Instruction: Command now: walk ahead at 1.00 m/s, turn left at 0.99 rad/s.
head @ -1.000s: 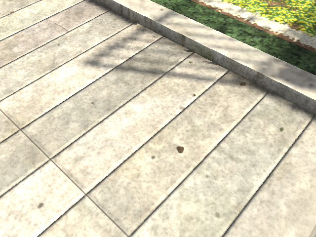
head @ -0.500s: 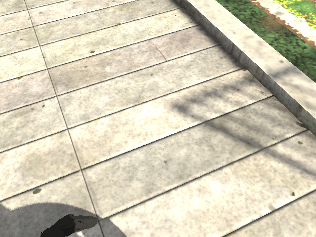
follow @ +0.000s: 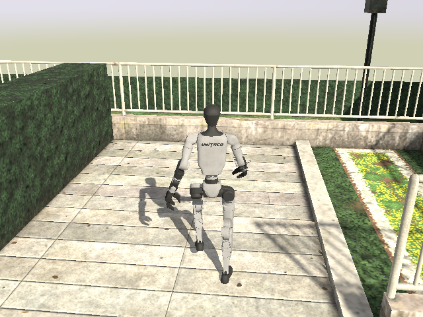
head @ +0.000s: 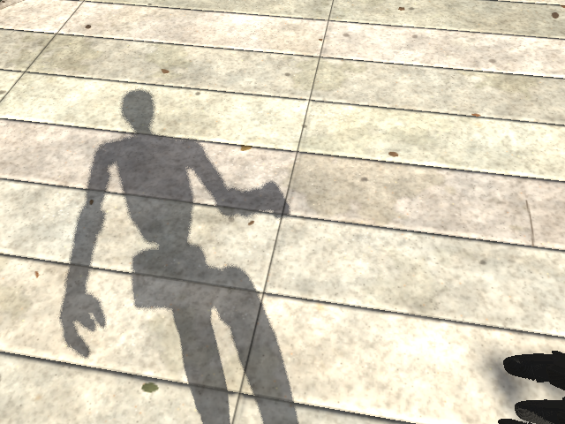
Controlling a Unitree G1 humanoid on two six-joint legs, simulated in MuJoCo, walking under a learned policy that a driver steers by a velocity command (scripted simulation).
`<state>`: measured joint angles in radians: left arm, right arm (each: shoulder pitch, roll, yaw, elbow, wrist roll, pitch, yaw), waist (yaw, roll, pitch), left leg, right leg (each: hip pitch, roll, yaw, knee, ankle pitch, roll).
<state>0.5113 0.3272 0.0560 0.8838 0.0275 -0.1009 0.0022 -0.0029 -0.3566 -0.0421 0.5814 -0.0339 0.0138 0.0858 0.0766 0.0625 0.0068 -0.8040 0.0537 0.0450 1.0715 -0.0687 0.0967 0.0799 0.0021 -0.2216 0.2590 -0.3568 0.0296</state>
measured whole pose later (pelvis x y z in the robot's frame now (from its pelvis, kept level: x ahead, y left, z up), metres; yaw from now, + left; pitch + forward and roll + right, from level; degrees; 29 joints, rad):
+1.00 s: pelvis +0.84 +0.28 -0.03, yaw +51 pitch +2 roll -1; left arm 0.54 0.26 0.02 0.92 0.02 -0.05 0.00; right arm -0.03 -0.29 0.00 0.61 -0.05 -0.04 0.05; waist 0.07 0.01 0.04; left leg -0.56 -0.08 0.07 0.67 -0.16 0.18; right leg 0.12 -0.11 -0.20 0.71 -0.39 0.03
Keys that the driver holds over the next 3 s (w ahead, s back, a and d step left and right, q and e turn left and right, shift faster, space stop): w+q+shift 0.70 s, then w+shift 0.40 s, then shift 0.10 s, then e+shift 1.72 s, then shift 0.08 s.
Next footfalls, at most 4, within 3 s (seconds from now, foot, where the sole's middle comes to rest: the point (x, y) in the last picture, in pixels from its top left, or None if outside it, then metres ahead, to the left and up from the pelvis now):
0.16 left None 0.32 0.04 -0.77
0.54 right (328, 317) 0.77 -0.01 -0.77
0.98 left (172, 264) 0.91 0.43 -0.77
1.38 right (121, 173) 1.25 0.67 -0.77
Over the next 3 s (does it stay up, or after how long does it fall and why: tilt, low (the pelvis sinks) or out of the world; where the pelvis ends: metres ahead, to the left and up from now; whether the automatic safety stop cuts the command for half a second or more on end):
stays up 1.16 0.71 0.01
